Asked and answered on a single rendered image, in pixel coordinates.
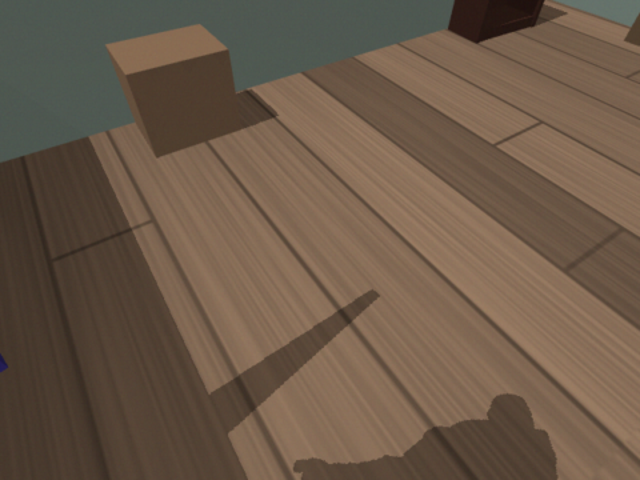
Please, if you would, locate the bookshelf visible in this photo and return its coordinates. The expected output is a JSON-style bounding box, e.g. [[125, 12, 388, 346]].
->
[[448, 0, 545, 44]]

